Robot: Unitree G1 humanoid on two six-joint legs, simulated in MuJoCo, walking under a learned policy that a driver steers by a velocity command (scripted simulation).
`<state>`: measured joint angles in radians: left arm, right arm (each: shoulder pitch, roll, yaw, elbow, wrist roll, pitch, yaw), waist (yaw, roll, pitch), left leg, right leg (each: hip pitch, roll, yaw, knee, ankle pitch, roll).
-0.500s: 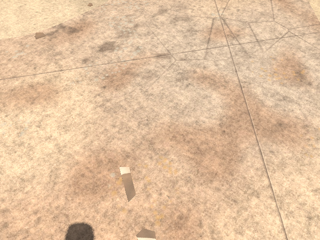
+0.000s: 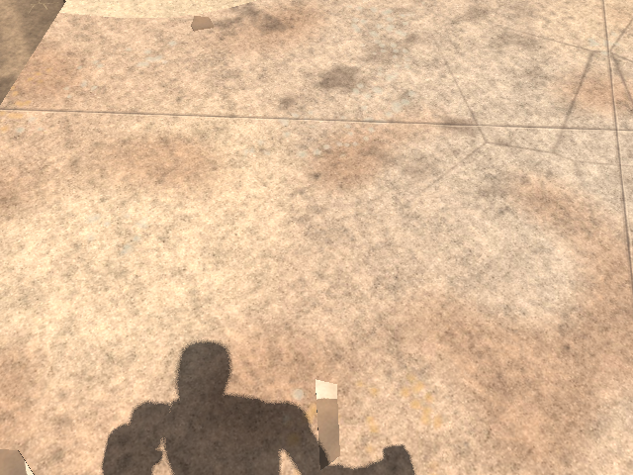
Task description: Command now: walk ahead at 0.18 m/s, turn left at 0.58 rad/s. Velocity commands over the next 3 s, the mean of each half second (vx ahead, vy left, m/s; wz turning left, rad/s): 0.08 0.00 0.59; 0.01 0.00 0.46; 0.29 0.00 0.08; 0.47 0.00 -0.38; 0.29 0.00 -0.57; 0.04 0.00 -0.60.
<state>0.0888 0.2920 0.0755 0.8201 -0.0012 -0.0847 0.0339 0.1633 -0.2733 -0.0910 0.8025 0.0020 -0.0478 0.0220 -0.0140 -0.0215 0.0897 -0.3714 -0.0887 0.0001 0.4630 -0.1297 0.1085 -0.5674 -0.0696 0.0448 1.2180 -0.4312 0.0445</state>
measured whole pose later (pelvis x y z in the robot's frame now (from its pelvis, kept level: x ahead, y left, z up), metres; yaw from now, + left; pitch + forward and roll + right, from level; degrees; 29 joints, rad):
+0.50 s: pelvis +0.12 -0.05 +0.00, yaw +19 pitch +3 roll +0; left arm 0.13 0.26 0.06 0.73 0.02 -0.02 0.04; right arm 0.15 -0.34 -0.09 0.67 0.02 0.05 -0.03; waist 0.01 0.04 0.04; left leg -0.55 -0.07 -0.08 1.20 -0.48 -0.07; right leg -0.34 -0.02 -0.01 0.46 -0.17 0.00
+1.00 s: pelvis +0.09 +0.00 +0.01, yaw +31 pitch +2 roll -1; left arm 0.17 0.31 0.09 0.75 0.00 0.03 0.04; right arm 0.17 -0.24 -0.04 0.64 -0.01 0.01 -0.02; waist 0.01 -0.05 0.02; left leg -0.28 -0.04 -0.03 0.46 -0.22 0.05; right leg -0.50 -0.04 0.01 0.97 -0.35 0.08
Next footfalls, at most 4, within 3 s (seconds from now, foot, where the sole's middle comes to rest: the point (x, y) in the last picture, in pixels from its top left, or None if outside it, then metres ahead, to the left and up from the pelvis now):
0.34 right None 0.23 -0.14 -0.77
0.74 left None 0.09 0.10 -0.77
1.18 right None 0.18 -0.10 -0.77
1.58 left None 0.28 0.28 -0.77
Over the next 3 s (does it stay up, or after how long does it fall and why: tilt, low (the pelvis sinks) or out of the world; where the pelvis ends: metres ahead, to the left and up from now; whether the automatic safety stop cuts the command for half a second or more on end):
stays up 0.65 0.23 -0.01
